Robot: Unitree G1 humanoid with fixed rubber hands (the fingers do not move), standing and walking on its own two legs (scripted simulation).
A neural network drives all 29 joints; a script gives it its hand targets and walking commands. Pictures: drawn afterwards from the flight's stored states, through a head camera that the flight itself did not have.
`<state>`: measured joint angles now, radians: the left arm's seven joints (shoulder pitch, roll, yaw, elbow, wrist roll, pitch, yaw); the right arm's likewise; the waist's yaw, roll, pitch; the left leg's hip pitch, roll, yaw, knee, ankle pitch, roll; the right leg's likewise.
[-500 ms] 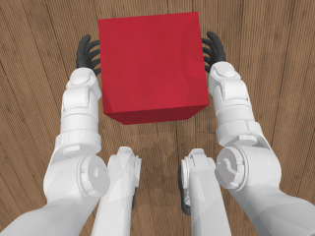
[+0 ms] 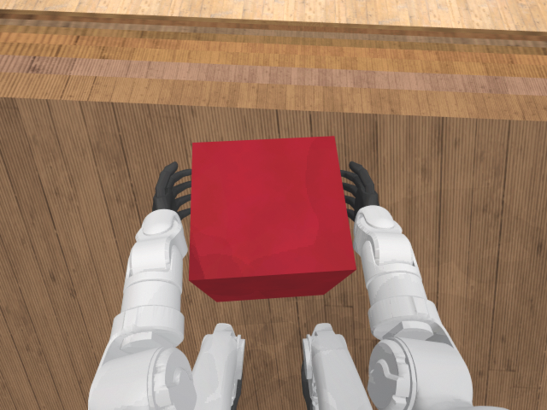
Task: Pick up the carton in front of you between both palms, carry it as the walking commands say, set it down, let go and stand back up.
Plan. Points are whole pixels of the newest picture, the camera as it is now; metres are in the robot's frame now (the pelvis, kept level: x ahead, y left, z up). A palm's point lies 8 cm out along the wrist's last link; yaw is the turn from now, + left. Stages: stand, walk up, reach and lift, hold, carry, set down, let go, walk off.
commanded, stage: reach and lift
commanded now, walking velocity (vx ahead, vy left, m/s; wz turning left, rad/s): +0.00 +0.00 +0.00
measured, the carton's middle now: (267, 230) +0.41 +0.01 -0.10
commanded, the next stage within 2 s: hold in 1.78 s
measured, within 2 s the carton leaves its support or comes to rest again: neither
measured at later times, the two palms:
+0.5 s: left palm (127, 192) +0.37 +0.16 +0.12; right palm (416, 197) +0.37 -0.14 +0.11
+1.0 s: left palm (88, 184) +0.34 +0.15 +0.19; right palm (467, 194) +0.34 -0.15 +0.19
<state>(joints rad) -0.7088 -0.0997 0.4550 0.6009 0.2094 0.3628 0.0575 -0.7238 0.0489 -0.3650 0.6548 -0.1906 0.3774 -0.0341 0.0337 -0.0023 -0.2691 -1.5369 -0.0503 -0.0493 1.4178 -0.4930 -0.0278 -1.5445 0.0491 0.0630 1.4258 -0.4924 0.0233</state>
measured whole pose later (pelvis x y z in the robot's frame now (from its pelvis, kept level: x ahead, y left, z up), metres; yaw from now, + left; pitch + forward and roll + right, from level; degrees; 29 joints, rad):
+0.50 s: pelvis +0.04 +0.00 +0.13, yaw +0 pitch +14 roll +0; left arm -0.40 -0.14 0.36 0.52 0.22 0.39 0.02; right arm -0.37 0.13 -0.30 0.51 -0.21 0.41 -0.03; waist 0.02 0.00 -0.15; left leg -0.72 -0.03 -0.07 0.84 -0.36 -0.02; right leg -0.73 0.03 0.06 0.85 -0.36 0.01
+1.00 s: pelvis +0.04 +0.00 +0.17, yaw +0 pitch -5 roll +0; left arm -0.35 -0.18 0.35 0.43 0.31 0.58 -0.01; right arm -0.33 0.16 -0.31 0.42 -0.30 0.61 0.02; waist 0.00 0.00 0.02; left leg -0.18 -0.02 -0.07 0.49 -0.23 0.00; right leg -0.18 0.02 0.07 0.49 -0.23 0.01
